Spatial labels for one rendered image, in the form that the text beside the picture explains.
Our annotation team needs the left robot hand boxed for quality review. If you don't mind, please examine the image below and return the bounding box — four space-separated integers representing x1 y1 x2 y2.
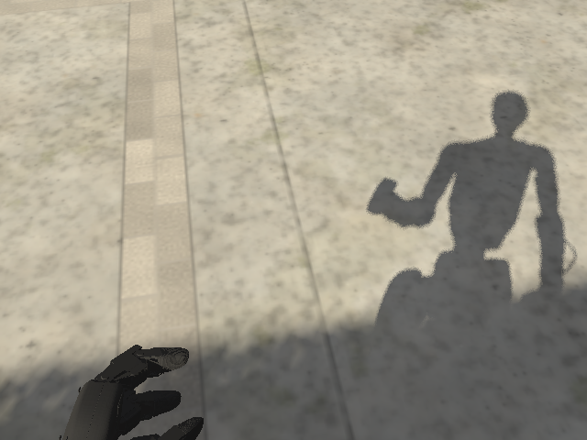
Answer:
59 345 204 440

